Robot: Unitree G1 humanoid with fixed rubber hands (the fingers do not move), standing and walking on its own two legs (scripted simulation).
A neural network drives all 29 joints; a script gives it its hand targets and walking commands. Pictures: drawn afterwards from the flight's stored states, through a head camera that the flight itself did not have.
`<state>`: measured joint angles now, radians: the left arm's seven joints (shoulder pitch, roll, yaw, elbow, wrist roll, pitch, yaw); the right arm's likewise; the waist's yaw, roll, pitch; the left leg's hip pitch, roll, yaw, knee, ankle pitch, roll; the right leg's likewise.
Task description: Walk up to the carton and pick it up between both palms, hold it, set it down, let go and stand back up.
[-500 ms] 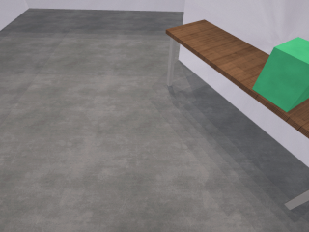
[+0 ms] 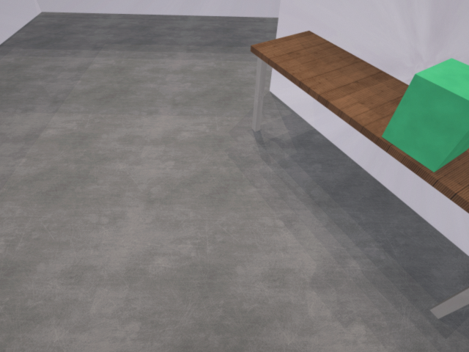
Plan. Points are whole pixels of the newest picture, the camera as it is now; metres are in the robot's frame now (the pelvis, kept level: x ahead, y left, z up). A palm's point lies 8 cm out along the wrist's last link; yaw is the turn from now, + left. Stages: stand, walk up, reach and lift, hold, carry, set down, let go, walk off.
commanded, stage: stand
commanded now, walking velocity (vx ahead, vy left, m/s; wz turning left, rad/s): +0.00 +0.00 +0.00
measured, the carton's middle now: (442, 115) +0.84 -0.66 -0.08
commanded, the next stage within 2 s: walk up in 0.24 s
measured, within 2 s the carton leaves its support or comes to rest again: neither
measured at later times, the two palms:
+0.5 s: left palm out of the picture -0.01 +0.21 -0.15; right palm out of the picture +0.00 -0.21 -0.15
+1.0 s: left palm (221, 348) +0.17 +0.03 -0.14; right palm out of the picture +0.06 -0.44 -0.16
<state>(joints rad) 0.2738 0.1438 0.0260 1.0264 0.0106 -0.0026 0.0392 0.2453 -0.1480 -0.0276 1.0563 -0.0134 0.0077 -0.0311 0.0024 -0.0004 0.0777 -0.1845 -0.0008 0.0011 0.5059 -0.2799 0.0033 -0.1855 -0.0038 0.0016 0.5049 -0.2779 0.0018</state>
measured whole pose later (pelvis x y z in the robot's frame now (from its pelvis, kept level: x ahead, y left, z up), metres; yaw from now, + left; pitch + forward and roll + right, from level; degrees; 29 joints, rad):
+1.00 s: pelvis +0.07 -0.18 -0.02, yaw -20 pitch +0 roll +0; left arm 0.33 0.15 0.04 0.97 0.02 -0.04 -0.02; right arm 0.22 -0.25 -0.08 0.97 -0.06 -0.05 0.05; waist 0.04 0.08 -0.01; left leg -0.46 0.14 0.08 1.30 -0.39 -0.03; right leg -0.30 -0.02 -0.05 0.72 -0.42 -0.01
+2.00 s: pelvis +0.50 -0.46 +0.00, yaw -30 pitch -1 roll +3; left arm 0.16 0.15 0.02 0.96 0.02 -0.06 0.00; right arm 0.30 -0.21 -0.07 1.04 -0.01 0.00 -0.01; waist -0.02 0.06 0.11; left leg -0.30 0.06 0.06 1.04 -0.49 -0.05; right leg -0.30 -0.09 -0.13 0.58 -0.26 -0.04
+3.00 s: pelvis +0.41 -0.49 +0.00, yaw -30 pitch -1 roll +0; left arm 0.34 0.12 -0.02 1.10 0.03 -0.02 0.04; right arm 0.26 -0.22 -0.05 1.11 -0.01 0.06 -0.03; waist 0.05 0.05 -0.01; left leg -0.23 0.02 0.02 0.71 -0.45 -0.04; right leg -0.08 0.05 -0.02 0.42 -0.33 -0.06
